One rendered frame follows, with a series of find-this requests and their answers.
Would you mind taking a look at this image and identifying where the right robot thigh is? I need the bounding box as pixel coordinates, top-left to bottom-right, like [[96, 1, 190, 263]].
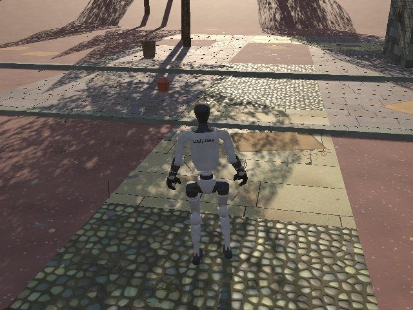
[[216, 179, 229, 218]]

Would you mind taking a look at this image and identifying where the left robot hand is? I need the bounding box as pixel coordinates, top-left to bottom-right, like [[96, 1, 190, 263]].
[[166, 177, 181, 190]]

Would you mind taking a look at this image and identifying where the robot left forearm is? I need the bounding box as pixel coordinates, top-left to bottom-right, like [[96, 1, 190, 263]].
[[168, 157, 180, 180]]

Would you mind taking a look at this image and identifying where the robot right forearm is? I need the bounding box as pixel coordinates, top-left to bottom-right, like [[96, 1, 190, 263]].
[[232, 154, 245, 176]]

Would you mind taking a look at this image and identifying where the left robot upper arm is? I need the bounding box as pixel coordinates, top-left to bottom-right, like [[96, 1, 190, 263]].
[[174, 131, 190, 166]]

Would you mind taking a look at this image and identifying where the robot torso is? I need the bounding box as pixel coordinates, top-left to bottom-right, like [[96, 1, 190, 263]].
[[189, 128, 219, 194]]

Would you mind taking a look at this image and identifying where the right robot upper arm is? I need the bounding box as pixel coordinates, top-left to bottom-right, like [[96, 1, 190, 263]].
[[217, 129, 237, 164]]

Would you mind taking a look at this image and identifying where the right robot hand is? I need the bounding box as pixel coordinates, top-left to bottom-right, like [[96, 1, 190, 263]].
[[233, 171, 248, 186]]

